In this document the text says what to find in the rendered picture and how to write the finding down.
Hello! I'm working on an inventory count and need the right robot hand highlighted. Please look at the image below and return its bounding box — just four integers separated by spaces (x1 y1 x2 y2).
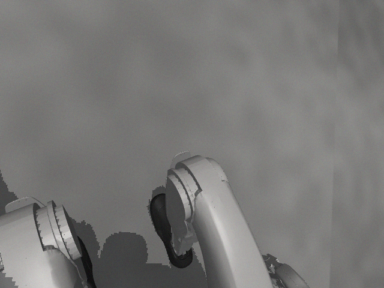
262 254 310 288

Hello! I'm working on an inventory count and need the left robot foot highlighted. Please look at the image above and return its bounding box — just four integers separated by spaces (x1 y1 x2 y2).
77 236 97 288

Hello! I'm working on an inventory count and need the right robot foot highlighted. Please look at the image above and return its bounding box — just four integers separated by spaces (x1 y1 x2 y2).
150 193 193 268

